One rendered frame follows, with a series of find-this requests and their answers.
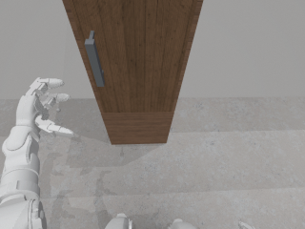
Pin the left robot upper arm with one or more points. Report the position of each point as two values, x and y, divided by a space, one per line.
27 214

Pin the robot left forearm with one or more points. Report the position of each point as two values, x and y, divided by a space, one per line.
19 180

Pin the robot left shin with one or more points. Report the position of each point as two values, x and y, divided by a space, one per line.
121 215

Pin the left robot hand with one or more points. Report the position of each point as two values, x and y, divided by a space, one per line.
30 108

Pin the handle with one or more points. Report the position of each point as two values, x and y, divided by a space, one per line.
93 56

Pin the cupboard door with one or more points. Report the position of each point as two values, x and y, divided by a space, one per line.
141 45

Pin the robot shin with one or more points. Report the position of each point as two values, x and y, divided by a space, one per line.
177 220
121 215

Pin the robot right shin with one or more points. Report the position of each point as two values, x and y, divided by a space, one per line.
177 220

